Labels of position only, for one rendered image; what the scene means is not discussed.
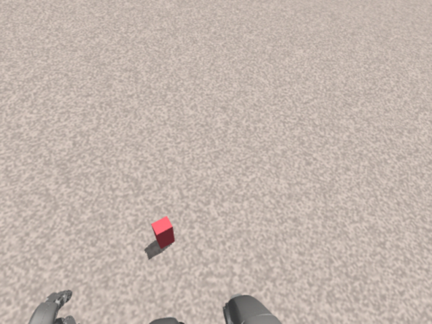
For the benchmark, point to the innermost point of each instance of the left robot hand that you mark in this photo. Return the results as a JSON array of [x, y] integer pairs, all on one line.
[[46, 312]]

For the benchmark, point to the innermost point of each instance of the carton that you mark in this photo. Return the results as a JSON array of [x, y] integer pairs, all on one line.
[[163, 230]]

